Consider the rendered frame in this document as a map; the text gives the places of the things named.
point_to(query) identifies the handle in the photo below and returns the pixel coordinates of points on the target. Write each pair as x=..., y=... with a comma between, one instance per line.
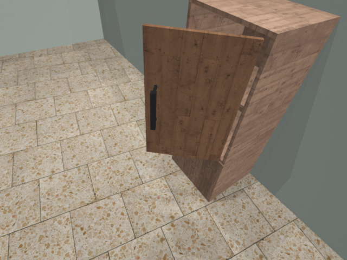
x=153, y=118

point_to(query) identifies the cupboard door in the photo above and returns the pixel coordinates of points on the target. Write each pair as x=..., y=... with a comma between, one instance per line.
x=201, y=78

